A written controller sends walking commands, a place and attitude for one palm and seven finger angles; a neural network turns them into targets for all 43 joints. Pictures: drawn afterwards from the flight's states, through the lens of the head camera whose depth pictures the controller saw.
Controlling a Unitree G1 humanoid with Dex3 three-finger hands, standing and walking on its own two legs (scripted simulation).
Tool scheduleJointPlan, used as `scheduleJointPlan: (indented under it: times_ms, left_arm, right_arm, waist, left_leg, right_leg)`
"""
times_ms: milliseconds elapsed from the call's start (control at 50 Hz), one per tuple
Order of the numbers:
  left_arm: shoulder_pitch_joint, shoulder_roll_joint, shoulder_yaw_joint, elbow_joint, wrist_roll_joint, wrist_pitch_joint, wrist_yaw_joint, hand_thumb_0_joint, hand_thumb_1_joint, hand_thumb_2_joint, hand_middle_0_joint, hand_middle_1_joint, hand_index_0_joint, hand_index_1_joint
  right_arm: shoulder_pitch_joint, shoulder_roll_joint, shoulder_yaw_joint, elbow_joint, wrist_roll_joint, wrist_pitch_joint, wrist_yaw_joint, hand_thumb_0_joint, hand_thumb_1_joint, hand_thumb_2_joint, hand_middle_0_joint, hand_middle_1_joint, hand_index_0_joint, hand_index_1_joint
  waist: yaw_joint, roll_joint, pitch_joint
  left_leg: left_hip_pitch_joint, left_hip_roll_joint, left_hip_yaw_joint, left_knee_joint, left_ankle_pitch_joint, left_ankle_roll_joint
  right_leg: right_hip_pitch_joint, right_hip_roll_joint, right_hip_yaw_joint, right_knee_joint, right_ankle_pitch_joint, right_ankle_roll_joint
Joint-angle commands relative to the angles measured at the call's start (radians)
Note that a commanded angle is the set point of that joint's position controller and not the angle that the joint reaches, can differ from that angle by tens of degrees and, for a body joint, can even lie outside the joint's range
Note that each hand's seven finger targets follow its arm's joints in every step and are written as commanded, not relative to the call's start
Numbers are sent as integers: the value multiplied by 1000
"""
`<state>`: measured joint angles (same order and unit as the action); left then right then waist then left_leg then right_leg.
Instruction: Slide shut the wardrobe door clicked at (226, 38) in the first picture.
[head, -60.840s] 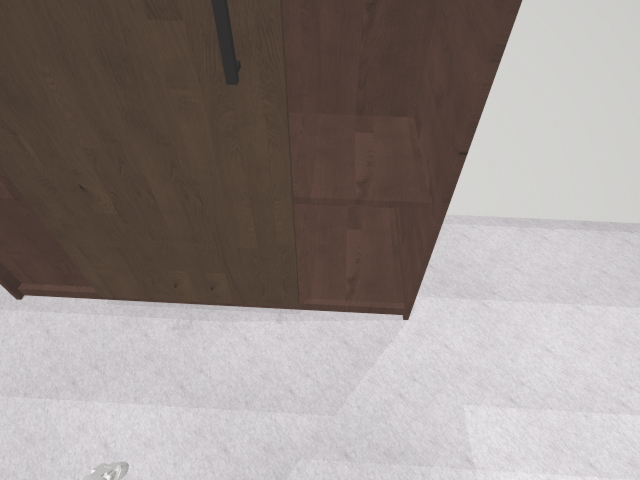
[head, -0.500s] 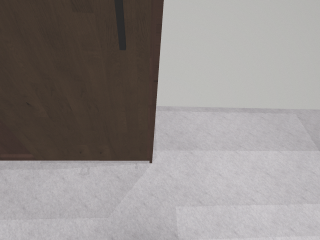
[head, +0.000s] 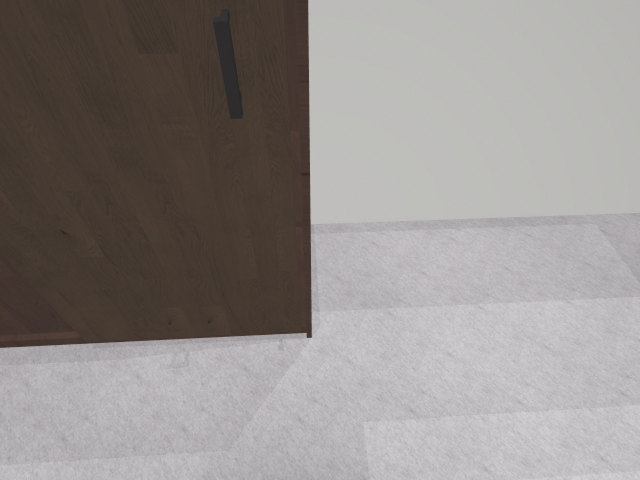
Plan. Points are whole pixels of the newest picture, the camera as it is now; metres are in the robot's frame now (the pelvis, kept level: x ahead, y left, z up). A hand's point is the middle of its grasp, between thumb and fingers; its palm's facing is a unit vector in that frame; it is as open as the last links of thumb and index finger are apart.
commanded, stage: let the arm hang, fingers relaxed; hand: left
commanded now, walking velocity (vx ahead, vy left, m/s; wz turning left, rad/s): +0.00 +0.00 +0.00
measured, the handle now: (230, 65) +0.66 +0.18 +0.20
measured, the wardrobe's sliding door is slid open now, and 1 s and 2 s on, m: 0.02 0.02 0.02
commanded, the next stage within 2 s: look to check the result in 0.18 s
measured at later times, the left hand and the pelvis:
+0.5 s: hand out of the picture +0.10 +0.23 -0.15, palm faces -0.02 -0.95 -0.33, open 7.4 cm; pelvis +0.02 -0.01 +0.00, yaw +0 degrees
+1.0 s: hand out of the picture +0.13 +0.21 -0.15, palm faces -0.02 -0.95 -0.32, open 7.4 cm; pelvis +0.05 -0.02 +0.00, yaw +0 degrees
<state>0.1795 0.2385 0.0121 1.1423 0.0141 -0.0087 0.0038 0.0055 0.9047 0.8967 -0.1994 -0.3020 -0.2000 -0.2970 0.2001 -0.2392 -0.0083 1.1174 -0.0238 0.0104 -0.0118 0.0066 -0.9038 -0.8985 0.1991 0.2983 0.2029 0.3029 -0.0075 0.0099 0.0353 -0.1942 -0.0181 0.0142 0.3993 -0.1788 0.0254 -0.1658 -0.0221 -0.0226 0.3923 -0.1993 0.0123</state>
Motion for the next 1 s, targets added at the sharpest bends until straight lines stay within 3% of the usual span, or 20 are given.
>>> scheduleJointPlan:
  times_ms: [0, 120, 340, 380, 480, 560, 820, 980]
  left_arm:
    - [-16, 186, 32, -46, 2, -15, 14, 0, 900, 900, -200, -300, -200, -300]
    - [-51, 208, 35, -54, 0, -19, 11, 0, 900, 900, -200, -300, -200, -300]
    - [-88, 250, 38, -62, -1, -26, 10, 0, 900, 900, -200, -300, -200, -300]
    - [-100, 255, 36, -60, -2, -25, 9, 0, 900, 900, -200, -300, -200, -300]
    - [-108, 271, 37, -61, -3, -28, 11, 0, 900, 900, -200, -300, -200, -300]
    - [-111, 278, 36, -60, -2, -27, 11, 0, 900, 900, -200, -300, -200, -300]
    - [-113, 285, 39, -68, -4, -32, 15, 0, 900, 900, -200, -300, -200, -300]
    - [-115, 290, 45, -81, -5, -29, 17, 0, 900, 900, -200, -300, -200, -300]
  right_arm:
    - [-18, -168, -32, -40, 3, -25, -10, 0, -900, -900, 200, 300, 200, 300]
    - [-54, -198, -31, -43, 3, -30, -9, 0, -900, -900, 200, 300, 200, 300]
    - [-99, -250, -32, -50, 8, -32, -7, 0, -900, -900, 200, 300, 200, 300]
    - [-109, -254, -32, -47, 7, -31, -7, 0, -900, -900, 200, 300, 200, 300]
    - [-118, -269, -32, -47, 7, -32, -7, 0, -900, -900, 200, 300, 200, 300]
    - [-132, -276, -32, -49, 8, -30, -6, 0, -900, -900, 200, 300, 200, 300]
    - [-138, -284, -30, -54, 8, -32, -10, 0, -900, -900, 200, 300, 200, 300]
    - [-132, -287, -33, -62, 9, -28, -11, 0, -900, -900, 200, 300, 200, 300]
  waist:
    - [6, 7, 11]
    - [5, 25, -20]
    - [1, -3, -74]
    - [1, -3, -51]
    - [-2, -9, -85]
    - [-1, -16, -64]
    - [-2, -12, -103]
    - [0, -1, -82]
  left_leg:
    - [0, 120, -120, -104, -1, 11]
    - [27, 126, -120, -107, 60, 6]
    - [92, 139, -113, -105, 151, 2]
    - [87, 140, -112, -112, 144, 0]
    - [116, 145, -106, -107, 195, -2]
    - [119, 144, -106, -111, 196, -3]
    - [159, 150, -93, -100, 274, -8]
    - [135, 147, -95, -85, 294, -11]
  right_leg:
    - [-27, -86, 88, -100, -20, -46]
    - [5, -92, 88, -104, 30, -46]
    - [47, -100, 90, -114, 131, -46]
    - [40, -104, 88, -120, 125, -44]
    - [65, -107, 90, -115, 190, -46]
    - [58, -108, 92, -122, 199, -45]
    - [101, -114, 92, -114, 308, -49]
    - [114, -118, 77, -96, 334, -48]
